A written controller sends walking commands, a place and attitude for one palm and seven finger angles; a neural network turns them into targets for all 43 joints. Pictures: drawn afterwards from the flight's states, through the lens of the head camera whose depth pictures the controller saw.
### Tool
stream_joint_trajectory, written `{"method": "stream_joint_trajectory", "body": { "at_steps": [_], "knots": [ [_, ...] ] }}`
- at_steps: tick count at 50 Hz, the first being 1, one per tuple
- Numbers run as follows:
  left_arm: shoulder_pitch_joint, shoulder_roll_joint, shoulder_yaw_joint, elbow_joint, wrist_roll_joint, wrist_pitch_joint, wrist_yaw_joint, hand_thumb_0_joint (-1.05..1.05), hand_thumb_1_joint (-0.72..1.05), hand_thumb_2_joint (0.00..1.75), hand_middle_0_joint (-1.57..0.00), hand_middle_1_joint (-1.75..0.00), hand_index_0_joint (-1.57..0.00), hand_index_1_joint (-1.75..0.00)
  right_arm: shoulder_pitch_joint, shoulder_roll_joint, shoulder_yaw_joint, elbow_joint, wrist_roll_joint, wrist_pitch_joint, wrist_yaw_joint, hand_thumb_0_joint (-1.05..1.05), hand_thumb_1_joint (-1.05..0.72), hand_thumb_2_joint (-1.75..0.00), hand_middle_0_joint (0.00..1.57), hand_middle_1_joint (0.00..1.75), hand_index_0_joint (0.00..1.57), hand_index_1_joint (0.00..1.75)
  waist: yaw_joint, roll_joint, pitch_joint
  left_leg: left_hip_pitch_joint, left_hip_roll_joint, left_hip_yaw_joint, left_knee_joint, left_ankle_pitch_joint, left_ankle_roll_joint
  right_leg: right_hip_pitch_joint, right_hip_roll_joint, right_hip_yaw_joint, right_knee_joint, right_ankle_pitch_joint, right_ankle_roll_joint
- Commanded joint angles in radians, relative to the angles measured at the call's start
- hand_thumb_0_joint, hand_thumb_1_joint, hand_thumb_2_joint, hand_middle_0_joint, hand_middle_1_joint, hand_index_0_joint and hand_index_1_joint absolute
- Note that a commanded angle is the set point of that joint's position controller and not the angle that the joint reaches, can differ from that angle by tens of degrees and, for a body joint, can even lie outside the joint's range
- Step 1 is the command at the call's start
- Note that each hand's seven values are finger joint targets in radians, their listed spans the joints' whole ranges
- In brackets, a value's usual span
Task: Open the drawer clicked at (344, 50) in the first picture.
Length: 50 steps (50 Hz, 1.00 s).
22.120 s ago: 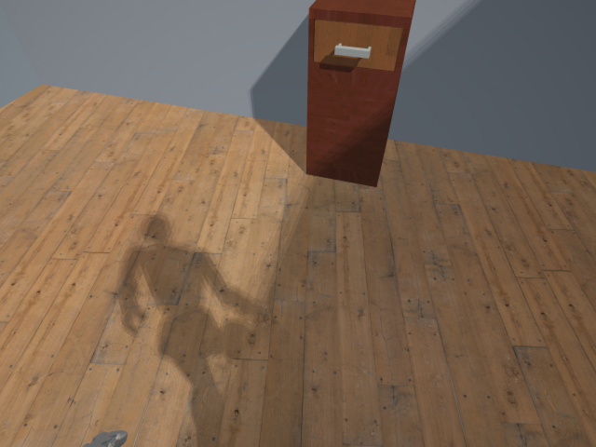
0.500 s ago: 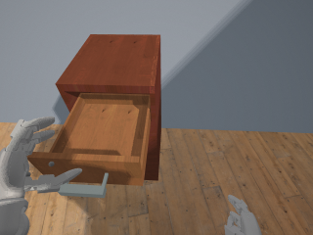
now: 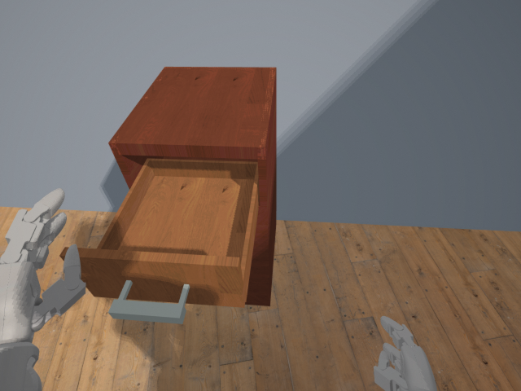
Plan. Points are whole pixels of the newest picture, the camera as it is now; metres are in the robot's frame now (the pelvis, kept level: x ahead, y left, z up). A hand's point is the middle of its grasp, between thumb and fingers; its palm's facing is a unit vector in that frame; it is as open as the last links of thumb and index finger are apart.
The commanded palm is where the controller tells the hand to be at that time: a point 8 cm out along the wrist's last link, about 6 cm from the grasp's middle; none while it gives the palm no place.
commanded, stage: draw the hand back to the body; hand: left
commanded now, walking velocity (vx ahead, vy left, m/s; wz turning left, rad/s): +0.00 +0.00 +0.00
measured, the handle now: (152, 299) +0.28 +0.26 -0.08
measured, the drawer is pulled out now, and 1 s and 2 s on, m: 0.30 0.30 0.30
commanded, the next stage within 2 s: step back with the hand held close in 0.06 s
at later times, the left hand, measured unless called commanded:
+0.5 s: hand (63, 312) +0.16 +0.26 +0.13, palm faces +0.32 -0.83 -0.46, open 7.4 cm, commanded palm +0.09 +0.30 +0.17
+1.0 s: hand out of the picture +0.07 +0.25 +0.14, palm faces +0.36 -0.82 -0.45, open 7.4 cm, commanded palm +0.00 +0.29 +0.17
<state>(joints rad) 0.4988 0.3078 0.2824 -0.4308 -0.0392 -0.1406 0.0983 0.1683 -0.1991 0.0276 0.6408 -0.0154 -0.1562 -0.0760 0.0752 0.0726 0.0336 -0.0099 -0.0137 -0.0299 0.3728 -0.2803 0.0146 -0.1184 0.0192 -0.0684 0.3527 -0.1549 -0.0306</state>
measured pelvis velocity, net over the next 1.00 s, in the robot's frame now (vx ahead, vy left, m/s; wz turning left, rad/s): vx -0.10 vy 0.00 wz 0.08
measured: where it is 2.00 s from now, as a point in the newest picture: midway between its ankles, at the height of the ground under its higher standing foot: outside the picture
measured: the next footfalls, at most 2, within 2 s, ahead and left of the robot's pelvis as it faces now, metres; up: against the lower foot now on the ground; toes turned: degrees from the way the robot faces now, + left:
right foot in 0.68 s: -0.02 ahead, -0.09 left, +0.00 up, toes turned +0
left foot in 1.36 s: -0.17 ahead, +0.13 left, +0.00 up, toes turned +6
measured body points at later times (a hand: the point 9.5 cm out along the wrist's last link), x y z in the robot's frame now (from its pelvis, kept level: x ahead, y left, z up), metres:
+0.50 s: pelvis -0.02 +0.02 -0.01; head +0.01 +0.04 +0.44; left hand +0.13 +0.30 +0.15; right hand +0.15 -0.23 -0.09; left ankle -0.04 +0.11 -0.74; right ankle +0.03 -0.10 -0.74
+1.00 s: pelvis -0.10 +0.00 -0.01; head -0.08 +0.02 +0.44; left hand +0.05 +0.29 +0.17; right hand +0.10 -0.23 -0.08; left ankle -0.10 +0.14 -0.75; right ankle -0.06 -0.09 -0.74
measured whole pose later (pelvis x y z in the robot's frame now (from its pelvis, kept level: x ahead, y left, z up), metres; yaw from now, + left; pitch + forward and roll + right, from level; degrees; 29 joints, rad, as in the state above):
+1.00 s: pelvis -0.10 +0.00 -0.01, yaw +4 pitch +2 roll +1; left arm 0.66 0.40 0.35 -0.65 -0.05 -0.17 0.13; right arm 0.16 -0.21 -0.01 0.57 0.01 -0.06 -0.09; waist -0.01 -0.06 0.02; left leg -0.32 0.02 0.00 0.52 -0.22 -0.01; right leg -0.36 -0.01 -0.09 0.56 -0.24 -0.03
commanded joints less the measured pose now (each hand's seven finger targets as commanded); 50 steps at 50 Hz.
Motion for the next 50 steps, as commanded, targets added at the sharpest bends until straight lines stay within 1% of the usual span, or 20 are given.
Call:
{"method": "stream_joint_trajectory", "body": {
  "at_steps": [1,8,9,10,12,14,17,20,22,24,26,30,34,37,38,40,45,46,48,50],
  "knots": [
    [-0.079,0.169,0.118,-0.217,-0.001,-0.061,0.025,0.00,0.90,0.90,-0.20,-0.30,-0.20,-0.30,-0.128,-0.095,-0.038,-0.157,-0.001,-0.058,-0.013,0.00,-0.90,-0.90,0.20,0.30,0.20,0.30,-0.009,-0.012,-0.062,-0.139,0.012,0.004,-0.073,0.205,-0.013,0.117,-0.024,0.031,-0.049,0.046,0.011],
    [-0.088,0.165,0.115,-0.214,0.001,-0.066,0.027,0.00,0.90,0.90,-0.20,-0.30,-0.20,-0.30,-0.128,-0.096,-0.038,-0.156,0.000,-0.067,-0.012,0.00,-0.90,-0.90,0.20,0.30,0.20,0.30,-0.008,-0.021,-0.046,-0.146,0.014,-0.003,-0.079,0.170,-0.012,0.107,-0.022,0.032,-0.055,-0.002,0.009],
    [-0.236,0.326,0.278,-0.291,0.003,-0.117,0.032,0.00,0.90,0.90,-0.20,-0.30,-0.20,-0.30,-0.117,-0.113,-0.018,-0.204,0.023,-0.040,-0.002,0.00,-0.90,-0.90,0.20,0.30,0.20,0.30,-0.046,0.044,0.072,-0.260,0.019,-0.022,-0.066,0.054,0.009,-0.004,-0.070,0.099,-0.090,-0.042,0.012],
    [-0.073,0.210,0.205,-0.210,0.016,-0.112,0.025,0.00,0.90,0.90,-0.20,-0.30,-0.20,-0.30,-0.112,-0.108,-0.041,-0.184,-0.003,-0.016,-0.018,0.00,-0.90,-0.90,0.20,0.30,0.20,0.30,-0.047,-0.097,0.061,-0.274,0.025,-0.074,-0.031,0.060,0.007,-0.030,-0.083,0.095,-0.099,-0.051,0.009],
    [-0.023,0.170,0.152,-0.233,0.025,-0.104,0.019,0.00,0.90,0.90,-0.20,-0.30,-0.20,-0.30,-0.115,-0.130,-0.055,-0.196,0.002,-0.005,-0.007,0.00,-0.90,-0.90,0.20,0.30,0.20,0.30,-0.060,-0.159,0.009,-0.227,0.014,-0.059,0.071,0.040,0.015,-0.108,-0.137,0.141,-0.127,-0.102,-0.005],
    [0.031,0.156,0.142,-0.289,0.026,-0.113,0.028,0.00,0.90,0.90,-0.20,-0.30,-0.20,-0.30,-0.102,-0.128,-0.061,-0.206,-0.002,-0.001,-0.011,0.00,-0.90,-0.90,0.20,0.30,0.20,0.30,-0.067,-0.108,-0.081,-0.226,0.004,-0.051,0.162,0.041,0.009,-0.112,-0.203,0.167,-0.094,-0.034,-0.047],
    [0.149,0.159,0.167,-0.314,0.014,-0.099,0.053,0.00,0.90,0.90,-0.20,-0.30,-0.20,-0.30,-0.053,-0.128,-0.077,-0.208,0.003,0.031,-0.018,0.00,-0.90,-0.90,0.20,0.30,0.20,0.30,-0.080,-0.169,-0.237,-0.266,0.026,-0.065,0.194,0.067,-0.004,-0.007,-0.262,0.151,-0.005,0.105,-0.086],
    [0.188,0.189,0.194,-0.392,0.010,-0.095,0.071,0.00,0.90,0.90,-0.20,-0.30,-0.20,-0.30,-0.062,-0.140,-0.088,-0.220,0.003,0.045,-0.028,0.00,-0.90,-0.90,0.20,0.30,0.20,0.30,-0.085,-0.109,-0.256,-0.291,0.068,-0.107,0.151,0.283,-0.023,-0.010,-0.231,0.091,0.119,0.225,-0.079],
    [0.195,0.212,0.203,-0.470,0.005,-0.101,0.071,0.00,0.90,0.90,-0.20,-0.30,-0.20,-0.30,-0.080,-0.140,-0.091,-0.249,-0.001,0.037,-0.032,0.00,-0.90,-0.90,0.20,0.30,0.20,0.30,-0.075,0.022,-0.239,-0.308,0.117,-0.169,0.083,0.551,-0.057,-0.010,-0.129,0.027,0.247,0.250,-0.041],
    [0.171,0.268,0.232,-0.542,0.002,-0.104,0.072,0.00,0.90,0.90,-0.20,-0.30,-0.20,-0.30,-0.084,-0.127,-0.091,-0.250,-0.015,0.018,-0.038,0.00,-0.90,-0.90,0.20,0.30,0.20,0.30,-0.070,0.150,-0.219,-0.265,0.184,-0.217,0.010,0.821,-0.083,-0.094,-0.041,-0.006,0.354,0.002,0.000],
    [0.165,0.246,0.220,-0.544,0.005,-0.113,0.065,0.00,0.90,0.90,-0.20,-0.30,-0.20,-0.30,-0.039,-0.111,-0.089,-0.243,-0.032,-0.007,-0.026,0.00,-0.90,-0.90,0.20,0.30,0.20,0.30,-0.074,0.175,-0.182,-0.213,0.214,-0.239,-0.004,0.896,-0.072,-0.187,-0.015,0.007,0.436,-0.233,0.003],
    [0.169,0.213,0.195,-0.476,0.002,-0.108,0.063,0.00,0.90,0.90,-0.20,-0.30,-0.20,-0.30,-0.035,-0.112,-0.085,-0.212,-0.009,-0.033,-0.004,0.00,-0.90,-0.90,0.20,0.30,0.20,0.30,-0.081,0.107,-0.166,-0.110,0.192,-0.177,0.052,0.861,-0.026,-0.202,-0.024,0.013,0.253,-0.165,0.003],
    [0.208,0.214,0.207,-0.371,-0.007,-0.105,0.045,0.00,0.90,0.90,-0.20,-0.30,-0.20,-0.30,-0.071,-0.136,-0.081,-0.197,0.000,-0.009,0.007,0.00,-0.90,-0.90,0.20,0.30,0.20,0.30,-0.083,0.029,-0.168,-0.242,0.174,-0.141,0.089,0.587,-0.015,-0.022,-0.071,0.047,0.070,0.144,-0.006],
    [0.156,0.224,0.212,-0.340,-0.027,-0.108,0.041,0.00,0.90,0.90,-0.20,-0.30,-0.20,-0.30,-0.065,-0.130,-0.080,-0.207,0.030,0.020,0.012,0.00,-0.90,-0.90,0.20,0.30,0.20,0.30,-0.097,-0.224,-0.230,-0.348,0.041,-0.027,0.326,0.184,-0.029,0.014,-0.309,0.251,0.049,0.590,-0.116],
    [0.147,0.211,0.198,-0.336,-0.028,-0.104,0.039,0.00,0.90,0.90,-0.20,-0.30,-0.20,-0.30,-0.073,-0.121,-0.083,-0.210,0.046,0.027,0.012,0.00,-0.90,-0.90,0.20,0.30,0.20,0.30,-0.092,-0.298,-0.244,-0.381,-0.004,-0.018,0.457,-0.095,-0.028,0.006,-0.360,0.270,0.032,0.609,-0.145],
    [0.184,0.222,0.221,-0.335,-0.030,-0.094,0.042,0.00,0.90,0.90,-0.20,-0.30,-0.20,-0.30,-0.101,-0.100,-0.076,-0.227,0.047,0.039,0.006,0.00,-0.90,-0.90,0.20,0.30,0.20,0.30,-0.069,-0.254,-0.228,-0.425,0.015,-0.053,0.563,-0.205,-0.015,-0.045,-0.389,0.262,0.021,0.496,-0.161],
    [0.170,0.240,0.219,-0.428,-0.010,-0.084,0.054,0.00,0.90,0.90,-0.20,-0.30,-0.20,-0.30,-0.132,-0.084,-0.041,-0.237,0.019,0.070,-0.022,0.00,-0.90,-0.90,0.20,0.30,0.20,0.30,-0.095,-0.123,-0.142,-0.266,0.025,0.053,0.077,0.038,-0.010,-0.167,-0.216,0.124,0.056,0.202,-0.047],
    [0.162,0.234,0.208,-0.452,-0.010,-0.093,0.059,0.00,0.90,0.90,-0.20,-0.30,-0.20,-0.30,-0.115,-0.094,-0.050,-0.227,0.014,0.060,-0.027,0.00,-0.90,-0.90,0.20,0.30,0.20,0.30,-0.093,-0.040,-0.143,-0.241,0.055,0.045,-0.016,0.132,-0.002,-0.140,-0.178,0.106,0.100,0.176,-0.015],
    [0.139,0.259,0.210,-0.514,-0.004,-0.113,0.064,0.00,0.90,0.90,-0.20,-0.30,-0.20,-0.30,-0.108,-0.129,-0.075,-0.234,0.016,0.033,-0.025,0.00,-0.90,-0.90,0.20,0.30,0.20,0.30,-0.061,0.143,-0.180,-0.267,0.238,-0.138,-0.018,0.399,0.055,-0.129,-0.081,0.077,0.221,0.016,0.036],
    [0.176,0.258,0.223,-0.462,-0.011,-0.115,0.058,0.00,0.90,0.90,-0.20,-0.30,-0.20,-0.30,-0.107,-0.118,-0.085,-0.226,0.019,0.012,-0.020,0.00,-0.90,-0.90,0.20,0.30,0.20,0.30,-0.064,0.139,-0.201,-0.303,0.265,-0.114,0.003,0.391,0.067,-0.135,-0.067,0.081,0.267,-0.138,0.033]
  ]
}}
